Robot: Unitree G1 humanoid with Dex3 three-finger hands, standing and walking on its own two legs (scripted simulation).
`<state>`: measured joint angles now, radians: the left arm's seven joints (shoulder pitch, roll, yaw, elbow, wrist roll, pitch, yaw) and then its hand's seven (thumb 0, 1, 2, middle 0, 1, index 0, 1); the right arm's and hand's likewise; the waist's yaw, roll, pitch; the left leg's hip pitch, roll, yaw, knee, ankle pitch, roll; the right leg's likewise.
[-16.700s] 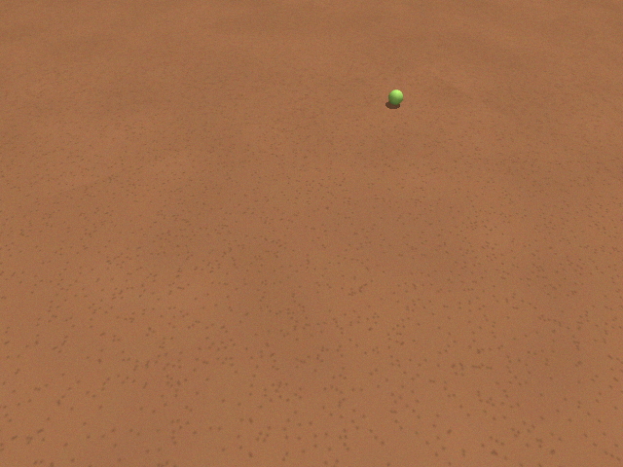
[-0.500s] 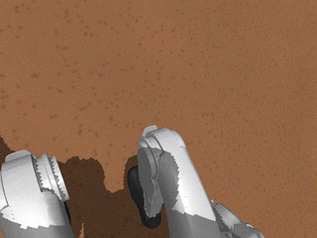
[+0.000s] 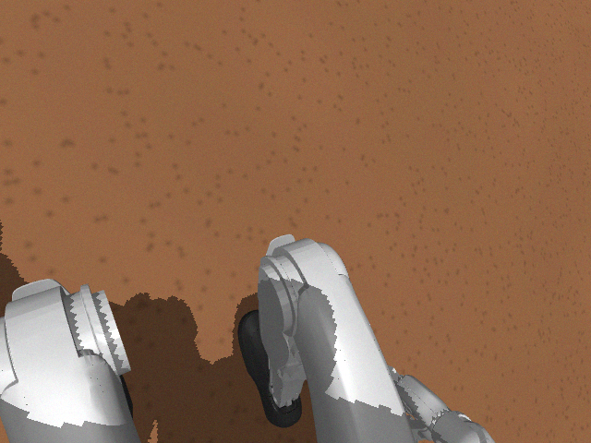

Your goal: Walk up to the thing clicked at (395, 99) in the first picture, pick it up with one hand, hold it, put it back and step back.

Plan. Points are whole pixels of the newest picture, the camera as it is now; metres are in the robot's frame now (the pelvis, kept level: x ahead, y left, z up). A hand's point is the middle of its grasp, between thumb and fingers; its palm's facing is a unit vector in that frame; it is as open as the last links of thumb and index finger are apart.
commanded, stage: close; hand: left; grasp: from above
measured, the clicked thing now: out of the picture +0.40 +0.38 -0.25
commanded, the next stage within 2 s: settle in 0.50 s
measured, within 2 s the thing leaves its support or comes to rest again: leaves its support in 0.88 s
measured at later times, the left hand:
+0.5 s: hand out of the picture +0.39 +0.36 -0.24, palm faces -0.42 -0.21 -0.88, open 10.2 cm
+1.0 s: hand out of the picture +0.39 +0.37 -0.21, palm faces -0.38 -0.17 -0.91, open 10.1 cm
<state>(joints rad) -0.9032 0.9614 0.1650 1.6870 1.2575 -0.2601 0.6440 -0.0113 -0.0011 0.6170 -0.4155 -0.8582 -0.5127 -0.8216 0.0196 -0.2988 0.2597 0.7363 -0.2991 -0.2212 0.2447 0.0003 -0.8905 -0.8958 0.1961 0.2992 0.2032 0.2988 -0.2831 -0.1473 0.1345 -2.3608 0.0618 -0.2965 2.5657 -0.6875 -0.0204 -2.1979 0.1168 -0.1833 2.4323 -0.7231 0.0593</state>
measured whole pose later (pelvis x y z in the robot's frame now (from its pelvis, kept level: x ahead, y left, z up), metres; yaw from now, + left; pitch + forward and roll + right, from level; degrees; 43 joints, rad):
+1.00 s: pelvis +0.00 +0.00 +0.00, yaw +1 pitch +28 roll -13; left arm -0.82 0.87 0.16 1.45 1.22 -0.22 0.53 -0.01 -0.07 0.55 -0.59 -0.69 -0.70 -0.66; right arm 0.07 -0.30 0.19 0.74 -0.25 -0.19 0.25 0.00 -0.91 -0.90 0.20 0.30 0.20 0.30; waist -0.24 -0.10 0.07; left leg -2.38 0.05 -0.28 2.54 -0.68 -0.02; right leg -2.21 0.10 -0.17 2.42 -0.74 0.05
